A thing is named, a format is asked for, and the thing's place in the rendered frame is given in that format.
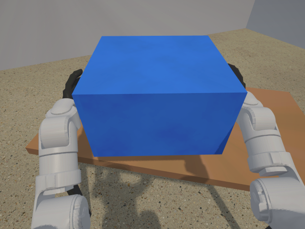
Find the left robot upper arm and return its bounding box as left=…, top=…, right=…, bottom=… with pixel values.
left=32, top=194, right=91, bottom=229

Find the carton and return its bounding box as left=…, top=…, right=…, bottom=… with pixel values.
left=72, top=35, right=248, bottom=157

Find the left robot hand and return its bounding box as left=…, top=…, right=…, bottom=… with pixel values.
left=63, top=69, right=83, bottom=99

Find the robot right forearm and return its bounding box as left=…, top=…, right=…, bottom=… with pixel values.
left=236, top=91, right=305, bottom=189

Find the right robot upper arm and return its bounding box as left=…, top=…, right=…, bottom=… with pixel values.
left=250, top=177, right=305, bottom=229

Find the robot left forearm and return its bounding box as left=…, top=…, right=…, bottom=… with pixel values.
left=31, top=98, right=81, bottom=229

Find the table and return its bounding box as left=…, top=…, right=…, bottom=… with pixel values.
left=25, top=87, right=305, bottom=229

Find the right robot hand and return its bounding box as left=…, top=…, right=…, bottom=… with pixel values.
left=228, top=63, right=245, bottom=88

